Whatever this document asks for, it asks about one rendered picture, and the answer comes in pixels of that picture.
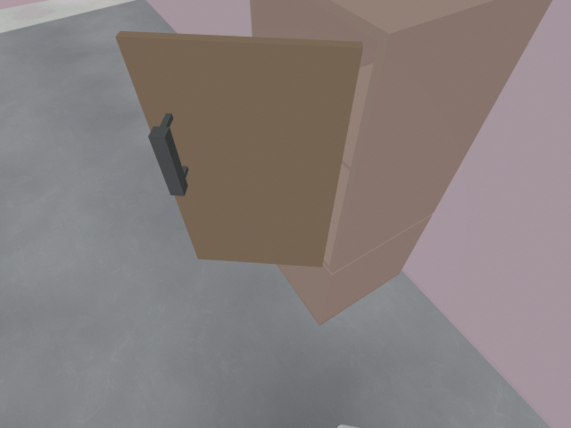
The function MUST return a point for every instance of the cupboard door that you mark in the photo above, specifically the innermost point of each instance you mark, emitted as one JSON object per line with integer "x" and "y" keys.
{"x": 261, "y": 124}

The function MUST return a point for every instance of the handle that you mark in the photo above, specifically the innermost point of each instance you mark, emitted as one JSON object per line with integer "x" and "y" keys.
{"x": 167, "y": 156}

